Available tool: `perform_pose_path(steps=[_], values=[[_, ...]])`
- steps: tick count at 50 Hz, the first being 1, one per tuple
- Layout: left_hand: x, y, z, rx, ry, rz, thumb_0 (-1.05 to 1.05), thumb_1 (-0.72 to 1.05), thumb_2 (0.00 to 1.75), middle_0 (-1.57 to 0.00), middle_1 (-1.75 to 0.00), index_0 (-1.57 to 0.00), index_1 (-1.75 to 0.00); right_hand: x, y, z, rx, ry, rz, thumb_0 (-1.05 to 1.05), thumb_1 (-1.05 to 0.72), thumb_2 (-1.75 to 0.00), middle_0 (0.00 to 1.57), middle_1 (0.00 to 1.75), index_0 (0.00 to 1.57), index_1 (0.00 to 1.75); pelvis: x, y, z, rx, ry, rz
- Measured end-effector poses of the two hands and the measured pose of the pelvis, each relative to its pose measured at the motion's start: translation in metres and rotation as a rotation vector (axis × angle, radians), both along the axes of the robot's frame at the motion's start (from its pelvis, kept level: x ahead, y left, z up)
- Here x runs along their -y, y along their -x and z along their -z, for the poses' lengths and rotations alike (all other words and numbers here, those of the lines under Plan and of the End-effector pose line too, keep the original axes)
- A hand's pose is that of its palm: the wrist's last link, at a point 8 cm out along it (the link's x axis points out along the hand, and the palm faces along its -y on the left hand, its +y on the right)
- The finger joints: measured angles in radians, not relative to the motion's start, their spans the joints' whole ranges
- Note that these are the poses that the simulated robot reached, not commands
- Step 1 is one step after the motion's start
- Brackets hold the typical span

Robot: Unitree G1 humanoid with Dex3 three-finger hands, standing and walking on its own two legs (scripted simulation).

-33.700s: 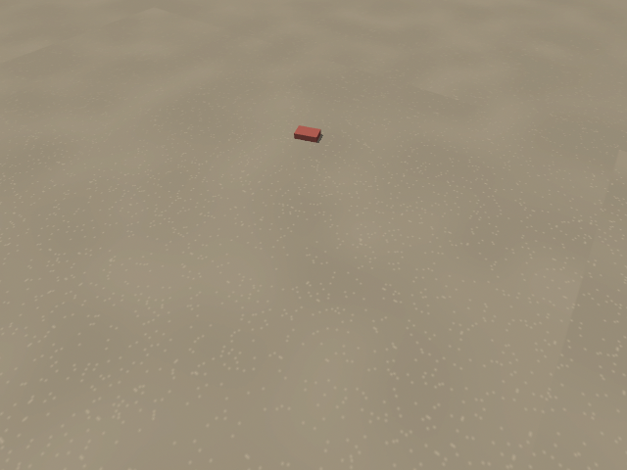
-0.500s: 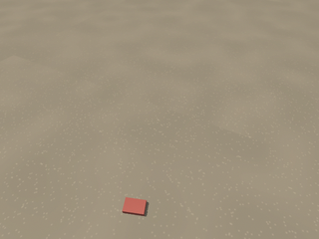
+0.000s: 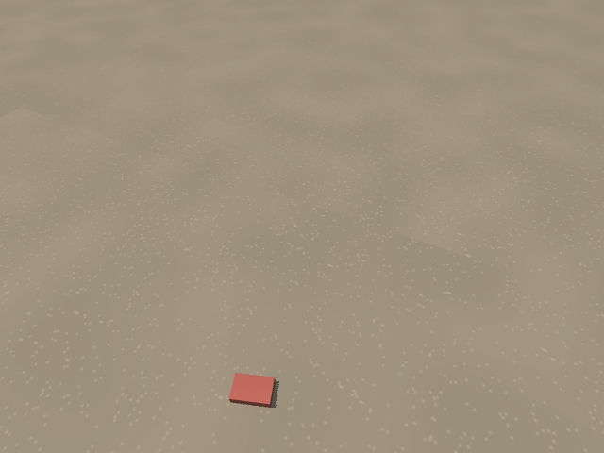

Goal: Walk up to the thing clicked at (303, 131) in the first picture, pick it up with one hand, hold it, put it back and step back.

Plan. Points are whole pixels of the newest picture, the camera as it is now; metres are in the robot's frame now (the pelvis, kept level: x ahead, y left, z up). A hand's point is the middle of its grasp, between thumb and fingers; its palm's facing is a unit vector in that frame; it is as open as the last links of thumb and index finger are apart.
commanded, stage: stand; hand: left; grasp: from above
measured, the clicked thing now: (252, 389) +0.44 +0.21 -0.76
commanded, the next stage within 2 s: step back in 1.36 s
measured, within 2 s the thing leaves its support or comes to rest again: neither
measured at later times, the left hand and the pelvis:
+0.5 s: hand out of the picture +0.07 +0.22 -0.17, palm faces +0.01 -0.96 -0.29, open 7.4 cm; pelvis +0.02 +0.00 +0.00, yaw -1 degrees
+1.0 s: hand out of the picture +0.08 +0.24 -0.16, palm faces +0.01 -0.95 -0.32, open 7.4 cm; pelvis +0.03 +0.00 +0.00, yaw -1 degrees
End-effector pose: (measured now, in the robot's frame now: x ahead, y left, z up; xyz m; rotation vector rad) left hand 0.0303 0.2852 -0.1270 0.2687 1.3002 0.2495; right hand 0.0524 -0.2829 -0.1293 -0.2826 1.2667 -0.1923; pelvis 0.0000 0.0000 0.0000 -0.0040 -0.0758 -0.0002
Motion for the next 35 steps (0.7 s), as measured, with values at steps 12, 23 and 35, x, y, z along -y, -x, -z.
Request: perform_pose_path(steps=[12, 23, 35], values=[[0.009, -0.021, 0.0, 0.014, 0.017, 0.016, 0.01, 0.9, 0.89, -0.2, -0.3, -0.2, -0.3, -0.003, -0.007, 0.001, -0.003, -0.014, 0.003, 0.0, -0.9, -0.9, 0.2, 0.3, 0.21, 0.3, 0.002, -0.008, -0.001, -0.01, -0.002, 0.008], [0.018, -0.032, 0.004, -0.002, 0.042, 0.021, 0.01, 0.9, 0.89, -0.2, -0.3, -0.2, -0.3, -0.013, -0.011, 0.004, -0.025, -0.035, 0.01, 0.0, -0.9, -0.9, 0.2, 0.3, 0.21, 0.3, 0.002, -0.019, -0.002, -0.022, -0.002, 0.014], [0.023, -0.038, 0.007, -0.011, 0.059, 0.023, 0.01, 0.9, 0.89, -0.2, -0.3, -0.2, -0.3, -0.021, -0.016, 0.005, -0.025, -0.044, 0.017, 0.0, -0.9, -0.9, 0.2, 0.3, 0.21, 0.3, 0.0, -0.026, -0.002, -0.025, -0.004, 0.018]])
